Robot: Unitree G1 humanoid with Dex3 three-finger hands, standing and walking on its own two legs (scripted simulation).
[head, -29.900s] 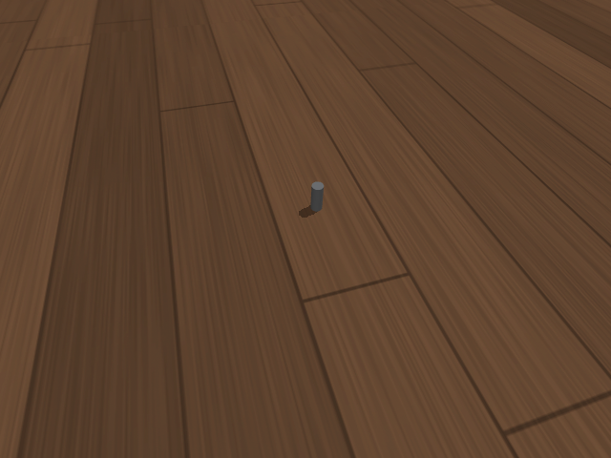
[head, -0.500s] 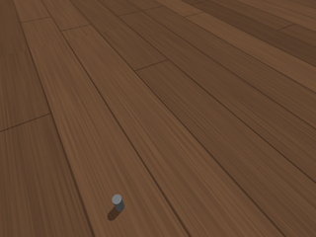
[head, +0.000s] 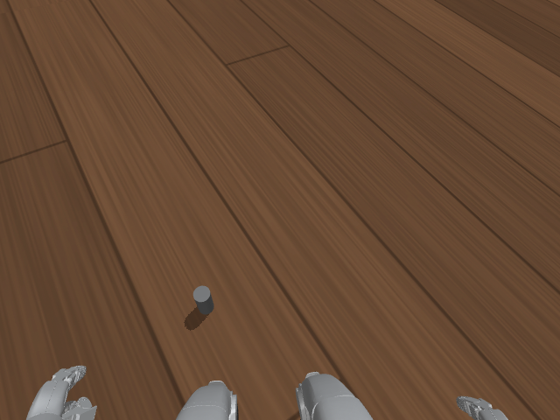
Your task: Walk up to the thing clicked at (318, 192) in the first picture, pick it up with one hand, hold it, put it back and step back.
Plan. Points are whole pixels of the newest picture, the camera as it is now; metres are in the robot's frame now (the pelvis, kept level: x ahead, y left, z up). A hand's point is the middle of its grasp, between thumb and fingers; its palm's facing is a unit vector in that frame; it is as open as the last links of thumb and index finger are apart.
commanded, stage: step back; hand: left
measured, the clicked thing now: (204, 300) +0.48 +0.19 -0.68
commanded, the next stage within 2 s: none
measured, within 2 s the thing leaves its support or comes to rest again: neither
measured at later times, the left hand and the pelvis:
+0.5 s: hand out of the picture -0.04 +0.25 -0.13, palm faces -0.04 -0.91 -0.42, open 7.4 cm; pelvis -0.11 -0.02 +0.01, yaw -3 degrees
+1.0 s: hand out of the picture -0.15 +0.23 -0.14, palm faces -0.06 -0.91 -0.41, open 7.3 cm; pelvis -0.26 -0.04 -0.01, yaw -4 degrees
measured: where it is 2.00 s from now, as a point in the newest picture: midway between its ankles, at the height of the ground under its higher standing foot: outside the picture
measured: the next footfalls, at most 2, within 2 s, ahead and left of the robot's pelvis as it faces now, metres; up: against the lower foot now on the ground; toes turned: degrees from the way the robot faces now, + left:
right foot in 0.26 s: -0.08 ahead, -0.13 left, +0.00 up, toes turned -2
left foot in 0.60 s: -0.11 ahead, +0.10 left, +0.00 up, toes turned -2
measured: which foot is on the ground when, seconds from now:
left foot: down 0.00-0.30, up 0.32-0.58, down 0.60-0.98, up 1.00-1.00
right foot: up 0.00-0.24, down 0.26-0.64, up 0.66-0.94, down 0.96-1.00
